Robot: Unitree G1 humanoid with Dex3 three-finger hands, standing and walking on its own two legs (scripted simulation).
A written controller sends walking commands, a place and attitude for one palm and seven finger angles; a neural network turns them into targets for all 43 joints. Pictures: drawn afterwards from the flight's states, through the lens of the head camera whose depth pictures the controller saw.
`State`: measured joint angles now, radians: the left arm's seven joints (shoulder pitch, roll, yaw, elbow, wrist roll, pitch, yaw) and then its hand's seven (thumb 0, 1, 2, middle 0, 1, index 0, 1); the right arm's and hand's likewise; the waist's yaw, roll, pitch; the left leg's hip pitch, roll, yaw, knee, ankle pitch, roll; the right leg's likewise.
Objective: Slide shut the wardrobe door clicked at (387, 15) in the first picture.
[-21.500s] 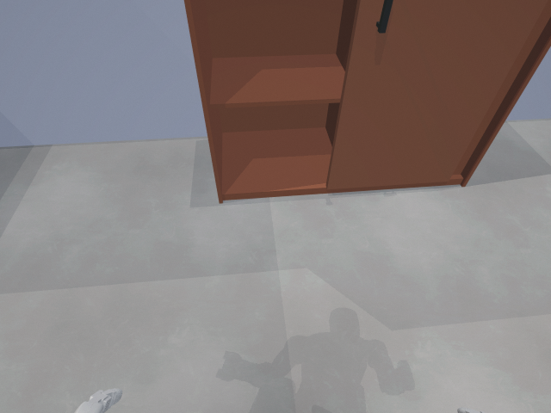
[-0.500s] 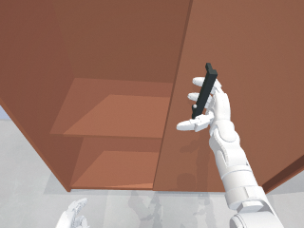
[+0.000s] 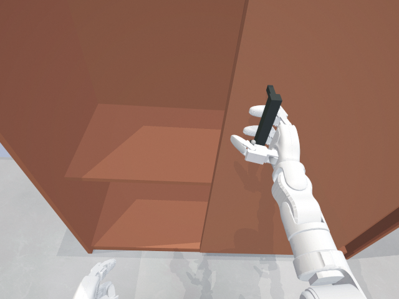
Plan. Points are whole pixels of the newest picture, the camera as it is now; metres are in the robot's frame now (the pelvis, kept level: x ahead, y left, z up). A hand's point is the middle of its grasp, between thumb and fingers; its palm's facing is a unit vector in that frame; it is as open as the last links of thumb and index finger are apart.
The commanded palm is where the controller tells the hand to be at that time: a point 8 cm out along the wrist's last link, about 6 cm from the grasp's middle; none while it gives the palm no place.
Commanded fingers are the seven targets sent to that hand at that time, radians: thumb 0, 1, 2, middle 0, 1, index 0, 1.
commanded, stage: grip the handle and tug to test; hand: right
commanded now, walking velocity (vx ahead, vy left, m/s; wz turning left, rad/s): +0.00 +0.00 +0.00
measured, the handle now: (261, 125) +0.44 -0.09 +0.14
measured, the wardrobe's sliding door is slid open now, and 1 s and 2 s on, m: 0.52 0.52 0.40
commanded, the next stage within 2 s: tug the door sideways, standing still in 0.94 s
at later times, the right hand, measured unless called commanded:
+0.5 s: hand (253, 141) +0.39 -0.07 +0.14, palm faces -0.05 +1.00 +0.01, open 5.3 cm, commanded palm +0.37 -0.11 +0.14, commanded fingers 0.00 -0.90 -0.90 0.45 1.40 0.45 1.40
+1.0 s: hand (254, 143) +0.39 -0.07 +0.14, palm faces -0.05 +1.00 +0.01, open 5.6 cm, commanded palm +0.34 -0.11 +0.14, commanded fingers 0.00 -0.90 -0.90 0.45 1.40 0.45 1.40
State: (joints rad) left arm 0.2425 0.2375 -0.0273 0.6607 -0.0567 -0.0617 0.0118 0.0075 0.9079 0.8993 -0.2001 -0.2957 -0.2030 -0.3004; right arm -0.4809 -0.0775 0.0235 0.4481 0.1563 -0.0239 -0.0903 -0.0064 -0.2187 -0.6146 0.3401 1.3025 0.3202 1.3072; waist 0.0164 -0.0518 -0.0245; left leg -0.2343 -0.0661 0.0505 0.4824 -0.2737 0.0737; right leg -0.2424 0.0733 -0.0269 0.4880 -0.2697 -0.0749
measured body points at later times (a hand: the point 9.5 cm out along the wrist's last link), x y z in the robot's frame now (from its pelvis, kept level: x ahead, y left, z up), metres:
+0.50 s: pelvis +0.00 +0.00 +0.00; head +0.01 +0.02 +0.45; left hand +0.14 +0.24 -0.11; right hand +0.39 -0.12 +0.14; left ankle -0.01 +0.07 -0.74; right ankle -0.01 -0.07 -0.74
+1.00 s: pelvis +0.02 +0.01 +0.00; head +0.02 +0.03 +0.45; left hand +0.16 +0.25 -0.10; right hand +0.38 -0.12 +0.14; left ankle -0.01 +0.07 -0.74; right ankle -0.01 -0.07 -0.74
